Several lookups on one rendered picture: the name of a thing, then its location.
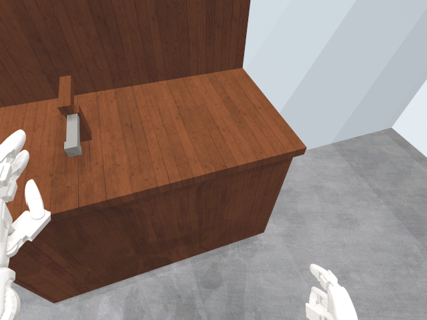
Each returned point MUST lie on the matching robot left hand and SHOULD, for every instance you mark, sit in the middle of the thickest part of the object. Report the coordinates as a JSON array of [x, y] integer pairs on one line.
[[29, 224]]

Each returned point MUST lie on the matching left robot forearm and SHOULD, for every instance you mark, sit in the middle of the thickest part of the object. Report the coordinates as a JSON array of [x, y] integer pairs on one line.
[[9, 299]]

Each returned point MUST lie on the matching tap lever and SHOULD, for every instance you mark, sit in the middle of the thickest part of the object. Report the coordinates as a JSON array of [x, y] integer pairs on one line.
[[72, 145]]

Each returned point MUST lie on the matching counter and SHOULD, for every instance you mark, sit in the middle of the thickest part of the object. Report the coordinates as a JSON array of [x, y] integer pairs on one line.
[[181, 152]]

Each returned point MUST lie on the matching robot right hand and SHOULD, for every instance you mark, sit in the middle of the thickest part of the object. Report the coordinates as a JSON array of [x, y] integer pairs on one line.
[[335, 305]]

